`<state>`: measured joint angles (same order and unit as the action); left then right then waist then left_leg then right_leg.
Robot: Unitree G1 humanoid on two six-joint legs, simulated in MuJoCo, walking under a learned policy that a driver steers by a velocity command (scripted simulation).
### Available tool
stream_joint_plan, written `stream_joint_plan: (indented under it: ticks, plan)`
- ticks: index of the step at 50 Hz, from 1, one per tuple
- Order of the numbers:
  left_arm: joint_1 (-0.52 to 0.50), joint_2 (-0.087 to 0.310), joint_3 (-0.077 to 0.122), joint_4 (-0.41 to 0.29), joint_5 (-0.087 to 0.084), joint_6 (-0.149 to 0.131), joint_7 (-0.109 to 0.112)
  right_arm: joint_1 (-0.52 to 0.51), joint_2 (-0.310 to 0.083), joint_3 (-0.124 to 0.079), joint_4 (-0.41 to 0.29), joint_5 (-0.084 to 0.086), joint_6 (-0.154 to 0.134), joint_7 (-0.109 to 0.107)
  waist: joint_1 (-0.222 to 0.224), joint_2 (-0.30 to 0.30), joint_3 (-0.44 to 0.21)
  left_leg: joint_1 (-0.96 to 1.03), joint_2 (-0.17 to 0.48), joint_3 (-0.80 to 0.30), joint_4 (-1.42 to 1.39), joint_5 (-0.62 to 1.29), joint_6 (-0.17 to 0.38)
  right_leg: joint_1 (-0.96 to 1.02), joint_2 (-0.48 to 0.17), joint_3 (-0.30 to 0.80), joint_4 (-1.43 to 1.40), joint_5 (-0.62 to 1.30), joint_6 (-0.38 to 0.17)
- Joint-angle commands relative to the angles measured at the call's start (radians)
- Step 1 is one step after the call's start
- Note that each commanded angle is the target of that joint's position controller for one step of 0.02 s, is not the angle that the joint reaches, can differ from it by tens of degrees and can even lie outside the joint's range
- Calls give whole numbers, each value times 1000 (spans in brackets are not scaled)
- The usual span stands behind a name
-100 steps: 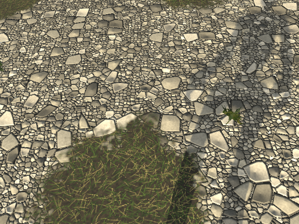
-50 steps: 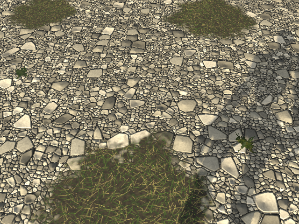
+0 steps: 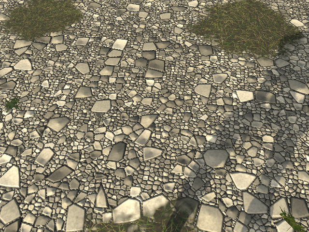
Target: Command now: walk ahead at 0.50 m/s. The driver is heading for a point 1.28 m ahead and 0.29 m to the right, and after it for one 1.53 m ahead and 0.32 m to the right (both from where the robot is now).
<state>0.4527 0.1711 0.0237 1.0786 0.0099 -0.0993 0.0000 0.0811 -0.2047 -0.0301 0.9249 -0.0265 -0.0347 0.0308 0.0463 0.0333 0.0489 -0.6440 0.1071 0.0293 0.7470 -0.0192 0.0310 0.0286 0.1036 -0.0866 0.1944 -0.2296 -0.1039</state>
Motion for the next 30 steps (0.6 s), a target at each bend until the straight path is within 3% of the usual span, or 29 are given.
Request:
stream_joint_plan:
  ticks: [1,3,5,7,8,9,10,11,12,13,15,17,20,25,30]
  plan:
    - [79,126,17,-17,4,-8,10,-125,-33,2,-82,5,-12,0,15,-93,56,15,-49,58,-102,40,7,-14,-270,127,-50,485,-76]
    - [96,131,18,-7,12,-3,16,-158,-42,0,-101,5,-18,-2,19,-96,61,4,-61,58,-144,-5,26,67,-298,131,-15,553,-87]
    - [75,144,21,-6,18,-1,22,-134,-56,-6,-104,5,-27,-6,-10,-103,48,66,-87,63,-189,-84,57,110,-317,119,53,712,-82]
    - [45,163,26,-8,20,2,24,33,-87,-25,-55,3,-38,-20,-85,-115,-37,275,-148,82,-240,-150,97,113,-309,99,247,943,-60]
    - [24,164,26,-14,12,5,22,202,-111,-40,1,-6,-48,-29,-158,-94,-121,492,-145,73,-303,-93,126,33,-278,69,435,883,-41]
    - [13,134,15,-48,0,1,18,381,-190,-64,37,-32,-55,-42,-217,-21,-242,763,56,-140,-300,-157,180,-182,-233,40,718,555,-24]
    - [141,36,1,-58,-37,4,6,416,-270,-85,43,-39,-47,-37,-150,207,-352,1007,339,-644,-395,-176,338,-552,-32,1,1097,-249,20]
    - [64,143,30,-52,-9,10,11,346,-217,-78,36,3,-34,-25,-145,37,-291,927,287,-671,-454,-240,316,-638,-69,141,1165,-253,2]
    - [-27,136,34,-86,-4,5,7,237,-162,-62,20,13,-36,-22,-107,23,-138,780,253,-502,-481,-222,280,-675,-116,144,1133,-158,-1]
    - [-72,119,32,-95,-1,1,5,186,-106,-48,17,9,-45,-19,-83,-20,-65,659,208,-401,-519,-120,250,-647,-148,140,1080,-99,2]
    - [-62,88,32,-92,24,25,-6,179,-46,-29,42,10,-57,-27,-26,1,-25,524,127,-257,-560,-17,190,-557,-184,134,987,-61,21]
    - [-60,64,32,-94,29,45,-17,235,-58,-28,69,13,-72,-31,-11,11,-27,499,108,-204,-576,66,188,-539,-185,113,947,-47,39]
    - [-174,72,33,-139,32,61,-26,287,-98,-33,87,15,-79,-32,-15,14,14,494,89,-150,-621,67,189,-628,-209,84,858,41,66]
    - [-386,67,21,-214,16,59,-30,369,-91,-24,103,15,-75,-32,-66,24,47,547,55,-85,-635,158,165,-662,-202,34,586,196,87]
    - [-507,78,17,-262,12,51,-26,450,-101,-25,133,5,-69,-42,-104,37,61,703,97,-77,-593,248,169,-667,-169,11,433,195,55]
